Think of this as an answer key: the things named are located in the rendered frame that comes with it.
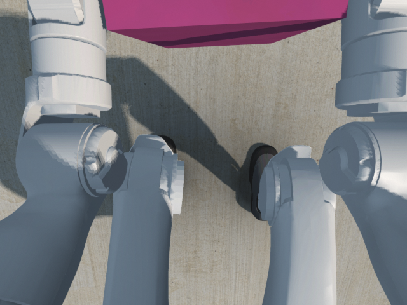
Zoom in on left robot shin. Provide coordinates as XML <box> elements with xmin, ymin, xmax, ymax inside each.
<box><xmin>113</xmin><ymin>134</ymin><xmax>174</xmax><ymax>204</ymax></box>

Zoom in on robot left foot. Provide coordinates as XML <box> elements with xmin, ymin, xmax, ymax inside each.
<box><xmin>159</xmin><ymin>135</ymin><xmax>176</xmax><ymax>154</ymax></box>

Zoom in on robot left forearm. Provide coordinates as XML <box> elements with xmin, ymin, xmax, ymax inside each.
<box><xmin>15</xmin><ymin>0</ymin><xmax>112</xmax><ymax>174</ymax></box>

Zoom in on robot right forearm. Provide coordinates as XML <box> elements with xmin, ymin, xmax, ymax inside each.
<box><xmin>335</xmin><ymin>0</ymin><xmax>407</xmax><ymax>122</ymax></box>

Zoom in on right robot upper arm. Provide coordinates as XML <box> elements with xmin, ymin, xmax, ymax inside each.
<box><xmin>319</xmin><ymin>121</ymin><xmax>407</xmax><ymax>305</ymax></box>

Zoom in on left robot upper arm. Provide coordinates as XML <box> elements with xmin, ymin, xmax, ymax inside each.
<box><xmin>0</xmin><ymin>123</ymin><xmax>128</xmax><ymax>305</ymax></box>

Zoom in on carton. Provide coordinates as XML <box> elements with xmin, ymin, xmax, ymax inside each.
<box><xmin>102</xmin><ymin>0</ymin><xmax>348</xmax><ymax>48</ymax></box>

